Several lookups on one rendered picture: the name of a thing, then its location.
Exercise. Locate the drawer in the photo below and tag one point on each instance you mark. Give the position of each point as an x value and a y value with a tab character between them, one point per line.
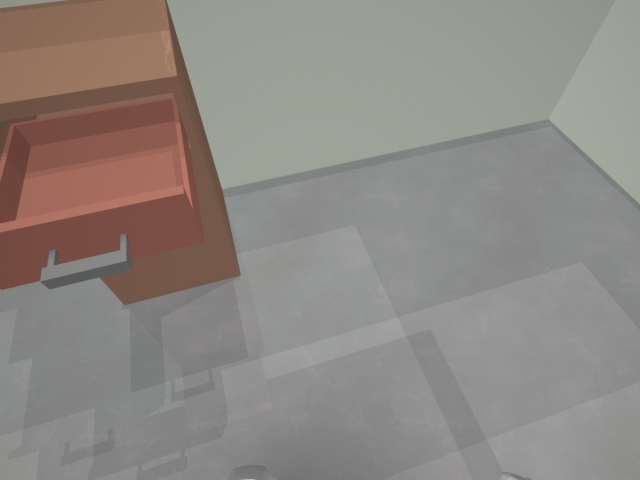
75	182

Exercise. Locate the handle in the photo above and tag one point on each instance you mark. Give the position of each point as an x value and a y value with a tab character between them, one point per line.
54	275

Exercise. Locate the cabinet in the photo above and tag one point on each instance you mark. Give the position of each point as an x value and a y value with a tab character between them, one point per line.
72	56

